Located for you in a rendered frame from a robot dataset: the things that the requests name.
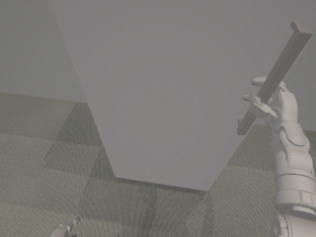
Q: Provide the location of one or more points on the right robot hand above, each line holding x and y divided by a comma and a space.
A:
281, 109

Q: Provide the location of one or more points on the left robot hand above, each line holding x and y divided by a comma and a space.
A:
66, 226

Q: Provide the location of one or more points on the handle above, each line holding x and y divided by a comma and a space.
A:
294, 46

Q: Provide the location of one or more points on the fridge door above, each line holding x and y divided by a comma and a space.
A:
165, 79

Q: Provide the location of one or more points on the robot right upper arm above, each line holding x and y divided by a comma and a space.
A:
286, 225

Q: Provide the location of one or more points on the right robot forearm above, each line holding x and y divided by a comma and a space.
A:
294, 173

